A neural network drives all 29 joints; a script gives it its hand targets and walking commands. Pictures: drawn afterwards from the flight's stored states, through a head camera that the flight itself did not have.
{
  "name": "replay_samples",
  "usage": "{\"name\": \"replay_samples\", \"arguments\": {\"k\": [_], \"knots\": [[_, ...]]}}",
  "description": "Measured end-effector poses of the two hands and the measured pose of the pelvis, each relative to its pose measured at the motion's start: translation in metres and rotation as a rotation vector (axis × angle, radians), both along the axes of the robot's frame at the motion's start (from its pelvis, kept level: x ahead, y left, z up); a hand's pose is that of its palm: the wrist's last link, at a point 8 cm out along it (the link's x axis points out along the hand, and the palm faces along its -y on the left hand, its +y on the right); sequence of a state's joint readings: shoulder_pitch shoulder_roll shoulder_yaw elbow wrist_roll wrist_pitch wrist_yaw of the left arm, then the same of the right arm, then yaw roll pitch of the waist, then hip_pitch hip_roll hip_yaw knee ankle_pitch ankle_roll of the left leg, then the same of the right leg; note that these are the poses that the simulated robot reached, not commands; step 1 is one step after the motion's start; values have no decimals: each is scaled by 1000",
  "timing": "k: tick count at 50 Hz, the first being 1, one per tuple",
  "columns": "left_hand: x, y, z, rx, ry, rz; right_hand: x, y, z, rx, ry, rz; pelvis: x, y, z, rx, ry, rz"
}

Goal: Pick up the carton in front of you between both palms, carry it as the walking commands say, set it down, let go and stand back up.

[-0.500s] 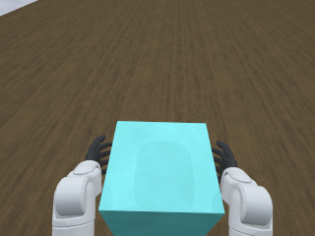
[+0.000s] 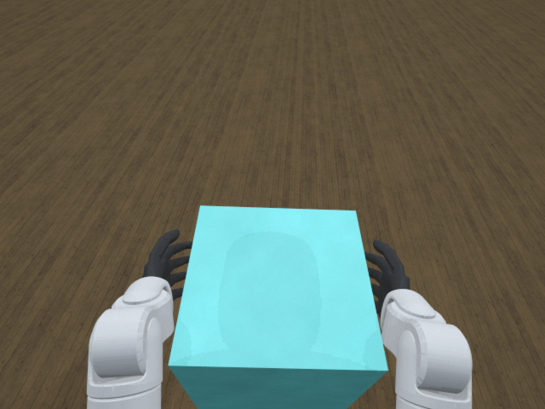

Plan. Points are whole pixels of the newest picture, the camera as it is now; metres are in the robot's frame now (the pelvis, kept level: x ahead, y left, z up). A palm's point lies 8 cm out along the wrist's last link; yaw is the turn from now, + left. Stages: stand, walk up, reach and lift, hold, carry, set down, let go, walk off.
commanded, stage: carry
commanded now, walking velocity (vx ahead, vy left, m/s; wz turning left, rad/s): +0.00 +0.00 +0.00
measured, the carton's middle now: (273, 317) +0.27 +0.01 +0.03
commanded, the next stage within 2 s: hold in 1.70 s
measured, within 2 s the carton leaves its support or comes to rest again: neither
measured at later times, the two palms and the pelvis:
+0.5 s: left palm (190, 187) +0.45 +0.16 +0.10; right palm (367, 196) +0.46 -0.14 +0.10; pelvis +0.19 +0.00 +0.00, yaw +1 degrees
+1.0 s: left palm (187, 196) +0.47 +0.17 +0.06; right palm (354, 207) +0.47 -0.13 +0.06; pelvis +0.20 +0.01 -0.01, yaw +1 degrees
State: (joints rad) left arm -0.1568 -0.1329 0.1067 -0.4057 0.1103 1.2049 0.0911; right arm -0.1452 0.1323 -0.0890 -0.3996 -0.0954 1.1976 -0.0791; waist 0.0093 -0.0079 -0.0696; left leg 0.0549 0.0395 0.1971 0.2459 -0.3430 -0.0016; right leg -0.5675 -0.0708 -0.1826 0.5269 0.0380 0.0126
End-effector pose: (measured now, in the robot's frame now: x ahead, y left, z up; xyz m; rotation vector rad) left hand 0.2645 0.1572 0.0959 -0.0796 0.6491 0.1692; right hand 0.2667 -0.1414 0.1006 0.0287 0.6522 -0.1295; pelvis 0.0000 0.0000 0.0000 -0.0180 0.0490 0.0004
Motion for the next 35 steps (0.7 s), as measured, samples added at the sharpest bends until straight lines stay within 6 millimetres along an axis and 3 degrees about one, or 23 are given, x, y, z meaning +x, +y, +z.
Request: {"name": "replay_samples", "arguments": {"k": [3,5,9,14,21,25,35], "knots": [[45,-12,-6,18,-14,11,48,-12,-12,25,-14,6,46,-13,-16,10,-16,16],[70,-19,-12,40,22,7,73,-19,-24,52,22,-2,63,-17,-17,-3,-12,21],[99,-23,-20,47,108,14,101,-23,-36,72,109,-6,89,-21,-5,14,-2,38],[129,-20,-13,44,93,21,134,-20,-28,64,93,5,119,-20,3,23,4,31],[170,-8,2,19,22,9,174,-8,-4,27,22,4,170,-8,0,11,-9,20],[189,-1,0,8,32,13,194,-1,-2,18,32,7,191,-3,-2,16,-2,17],[209,9,-14,12,67,7,212,9,-17,17,67,3,209,9,-6,16,9,13]]}}
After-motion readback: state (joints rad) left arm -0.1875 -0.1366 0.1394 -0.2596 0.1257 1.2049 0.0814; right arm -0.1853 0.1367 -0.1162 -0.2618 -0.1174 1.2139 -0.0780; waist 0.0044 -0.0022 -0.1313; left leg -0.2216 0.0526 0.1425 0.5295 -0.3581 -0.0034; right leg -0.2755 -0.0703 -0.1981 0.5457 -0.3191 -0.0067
